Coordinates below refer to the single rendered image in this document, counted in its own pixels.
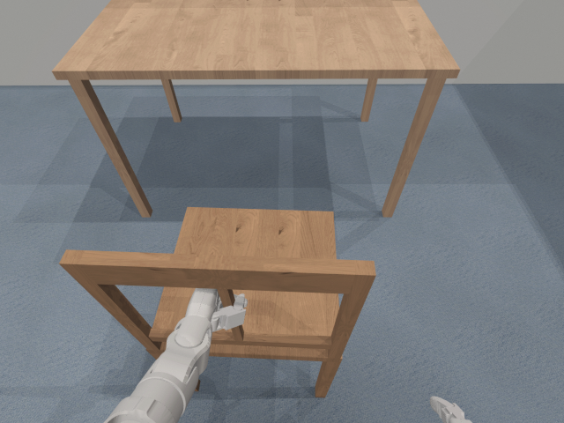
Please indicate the right robot hand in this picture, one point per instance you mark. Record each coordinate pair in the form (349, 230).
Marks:
(449, 413)

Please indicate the left robot hand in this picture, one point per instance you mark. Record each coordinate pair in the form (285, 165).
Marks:
(205, 302)

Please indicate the chair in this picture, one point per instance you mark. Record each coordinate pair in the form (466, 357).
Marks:
(285, 263)

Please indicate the left robot forearm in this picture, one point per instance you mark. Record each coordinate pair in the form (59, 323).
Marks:
(167, 387)

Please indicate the table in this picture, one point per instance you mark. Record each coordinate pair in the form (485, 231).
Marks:
(258, 39)

